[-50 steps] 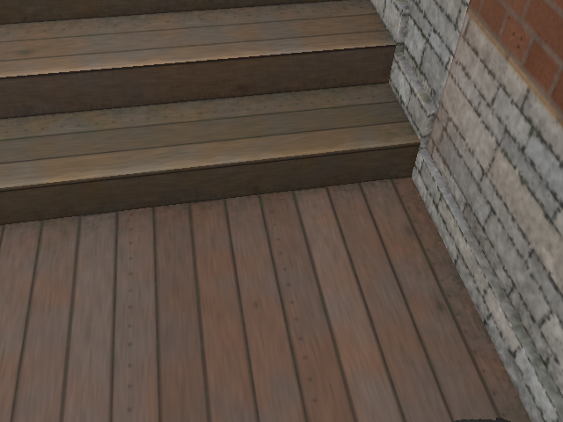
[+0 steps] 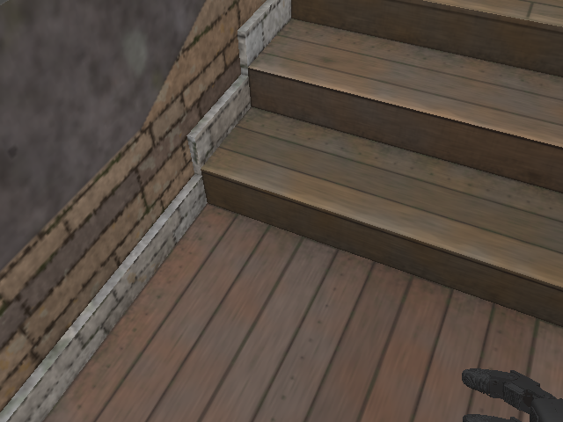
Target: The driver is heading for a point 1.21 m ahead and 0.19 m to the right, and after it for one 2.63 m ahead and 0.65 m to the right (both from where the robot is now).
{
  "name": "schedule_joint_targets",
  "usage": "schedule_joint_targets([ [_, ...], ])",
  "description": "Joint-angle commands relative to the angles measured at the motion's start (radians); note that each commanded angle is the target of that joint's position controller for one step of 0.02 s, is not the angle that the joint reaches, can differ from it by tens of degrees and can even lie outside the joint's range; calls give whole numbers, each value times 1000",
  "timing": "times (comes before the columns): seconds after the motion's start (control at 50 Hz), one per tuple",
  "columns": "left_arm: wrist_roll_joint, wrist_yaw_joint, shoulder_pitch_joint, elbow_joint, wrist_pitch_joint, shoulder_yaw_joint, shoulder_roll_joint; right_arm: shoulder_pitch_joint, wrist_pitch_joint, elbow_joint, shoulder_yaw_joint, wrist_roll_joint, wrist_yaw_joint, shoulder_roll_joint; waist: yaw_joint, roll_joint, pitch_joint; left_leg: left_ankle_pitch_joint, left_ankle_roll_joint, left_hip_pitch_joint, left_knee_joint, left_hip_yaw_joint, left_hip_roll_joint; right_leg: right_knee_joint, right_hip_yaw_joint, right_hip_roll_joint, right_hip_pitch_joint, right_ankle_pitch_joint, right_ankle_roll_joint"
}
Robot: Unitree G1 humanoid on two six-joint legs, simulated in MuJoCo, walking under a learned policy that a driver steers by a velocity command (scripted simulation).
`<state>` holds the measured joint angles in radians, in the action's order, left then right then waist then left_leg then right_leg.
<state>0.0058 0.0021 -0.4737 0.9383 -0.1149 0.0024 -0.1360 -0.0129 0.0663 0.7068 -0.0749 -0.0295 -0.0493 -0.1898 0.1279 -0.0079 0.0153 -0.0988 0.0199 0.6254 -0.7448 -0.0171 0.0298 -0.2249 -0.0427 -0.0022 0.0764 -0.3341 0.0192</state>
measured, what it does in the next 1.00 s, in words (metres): walks ahead: left foot, then right foot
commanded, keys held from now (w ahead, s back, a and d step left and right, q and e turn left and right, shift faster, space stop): w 1.00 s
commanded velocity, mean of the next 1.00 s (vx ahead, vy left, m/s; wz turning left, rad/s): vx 0.49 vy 0.00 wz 0.04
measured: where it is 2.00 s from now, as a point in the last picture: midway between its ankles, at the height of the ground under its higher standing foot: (365, 194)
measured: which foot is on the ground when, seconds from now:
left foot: up 0.00-0.10, down 0.12-0.64, up 0.66-1.00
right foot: down 0.00-0.14, up 0.16-0.60, down 0.62-1.00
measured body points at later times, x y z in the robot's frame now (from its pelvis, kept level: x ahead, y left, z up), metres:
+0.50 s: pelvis +0.24 +0.01 +0.01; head +0.26 +0.00 +0.45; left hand +0.45 +0.25 -0.08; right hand +0.25 -0.27 -0.13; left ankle +0.18 +0.10 -0.74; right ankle +0.45 -0.17 -0.68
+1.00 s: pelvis +0.51 -0.06 +0.01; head +0.53 -0.07 +0.46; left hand +0.50 +0.20 -0.12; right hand +0.65 -0.30 -0.12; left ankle +0.63 +0.09 -0.69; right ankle +0.45 -0.14 -0.74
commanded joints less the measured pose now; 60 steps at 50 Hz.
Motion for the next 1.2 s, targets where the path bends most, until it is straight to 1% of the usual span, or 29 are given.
schedule_joint_targets([
  [0.02,18,16,-46,-11,20,73,-278,-197,15,-149,5,-29,3,-40,-23,142,-114,-20,15,-4,138,-84,-51,-29,101,-212,-25,832,120],
  [0.06,26,11,-29,-3,19,72,-237,-151,-3,-147,-11,-11,5,-74,-75,199,-55,-12,60,-175,157,-106,-89,-99,76,-221,-36,1097,133],
  [0.1,44,12,33,-8,20,78,-241,90,-9,-90,-44,-7,20,-137,-228,179,53,71,138,-480,263,-79,-100,-310,55,-202,-100,1186,110],
  [0.12,31,13,103,-41,10,77,-239,294,-15,-40,-69,14,39,-199,-324,155,156,136,185,-783,226,58,18,-537,51,-177,-313,971,85],
  [0.14,1,8,55,-80,-2,48,-134,421,-10,-6,-76,35,49,-281,-287,-105,318,161,307,-1121,233,454,305,-957,14,-15,-658,104,42],
  [0.16,15,-8,1,-60,-27,45,-148,432,-6,3,-51,33,45,-206,-266,-184,423,-2,399,-1112,388,772,402,-1158,172,13,-786,-233,49],
  [0.18,41,-9,84,-87,-30,66,-194,342,-2,2,-36,27,42,-152,-251,-116,232,-49,352,-965,437,617,345,-1197,165,-45,-888,-160,48],
  [0.22,28,6,200,-131,-20,65,-196,202,15,-4,-13,25,29,-97,-171,11,56,-39,278,-656,525,398,256,-1084,115,-121,-859,-13,33],
  [0.24,8,15,181,-133,-7,69,-185,174,22,9,-7,30,22,-93,-131,-4,37,-27,253,-555,560,341,221,-1050,126,-150,-801,38,23],
  [0.32,5,26,187,-154,32,69,-166,172,34,45,-16,40,22,-148,-79,-45,-33,-34,247,-343,636,204,171,-916,111,-182,-787,154,-18],
  [0.38,-14,23,304,-193,27,63,-175,230,35,77,-22,31,47,-188,-109,-36,-48,17,228,-314,639,138,140,-676,95,-170,-772,370,-33],
  [0.48,3,-4,497,-248,16,53,-186,354,19,143,-20,13,66,-228,-183,-46,-66,-46,190,-473,616,123,167,-421,80,-122,-756,469,-42],
  [0.5,-61,-30,491,-259,44,39,-151,410,28,156,-16,40,57,-206,-181,-39,-42,-73,162,-511,645,107,149,-374,44,-123,-682,465,-23],
  [0.56,-54,-41,520,-281,61,52,-195,400,23,164,-24,61,52,-227,-181,-83,-76,15,133,-589,591,106,174,-313,25,-92,-624,296,11],
  [0.6,-51,-32,434,-266,48,63,-218,399,14,172,-34,71,57,-255,-138,-82,-64,191,111,-624,456,94,186,-268,1,-59,-521,144,35],
  [0.62,-60,-26,300,-218,34,72,-239,418,8,180,-26,79,58,-233,-86,-48,8,318,92,-614,253,53,141,-229,7,-34,-361,111,60],
  [0.64,-81,-10,117,-181,15,88,-306,449,8,155,-3,68,55,-164,-36,72,184,165,66,-440,-39,-5,77,-250,176,-184,-63,62,116],
  [0.66,-76,-6,40,-157,16,124,-432,528,13,124,9,38,48,-110,-52,379,292,-329,26,-91,-349,-74,-96,-110,634,-405,188,-67,214],
  [0.68,-45,-8,85,-166,27,111,-375,481,11,144,-6,64,46,-179,-59,261,267,-398,38,-4,-452,63,-67,-29,740,-391,137,-77,208],
  [0.7,-42,-9,164,-175,29,94,-311,412,10,139,-10,56,39,-188,-87,146,150,-307,45,17,-469,74,-12,-46,568,-353,33,-50,187],
  [0.72,-44,-12,208,-176,26,83,-263,361,11,134,-4,51,30,-175,-98,100,96,-229,44,-7,-434,64,19,-34,453,-309,-58,69,177],
  [0.76,-26,-5,226,-155,23,66,-207,360,-7,145,3,73,30,-153,-137,115,42,-195,29,-78,-345,51,58,5,309,-243,-165,240,147],
  [0.86,-12,-3,155,-93,-5,74,-221,280,-36,144,13,76,26,-129,-141,88,-10,-97,-10,-39,-238,17,73,80,209,-220,-176,341,178],
  [1.04,-5,5,45,21,-8,71,-220,12,-18,69,40,55,34,-107,-85,77,-108,53,-15,-92,145,-43,36,93,110,-190,-134,409,151],
  [1.1,-7,9,99,25,3,85,-264,56,-2,67,38,67,42,-118,-115,103,-68,-6,20,-181,216,-47,18,-17,101,-198,-80,632,135],
  [1.14,-20,6,128,30,21,76,-243,238,19,127,24,72,52,-141,-192,36,28,2,70,-394,290,-85,-33,-251,69,-162,-83,878,107],
  [1.16,-20,7,133,14,20,57,-197,419,39,178,3,93,65,-197,-259,-18,139,17,120,-622,307,43,80,-477,32,-101,-208,677,85],
  [1.18,9,0,18,-6,23,41,-122,519,41,193,-34,107,62,-336,-226,-254,234,-24,247,-901,390,462,350,-838,-48,70,-556,142,45],
  [1.2,-25,3,24,23,24,61,-203,478,25,205,-34,74,52,-306,-211,-185,226,-67,258,-866,501,634,376,-951,64,74,-674,-193,58],
])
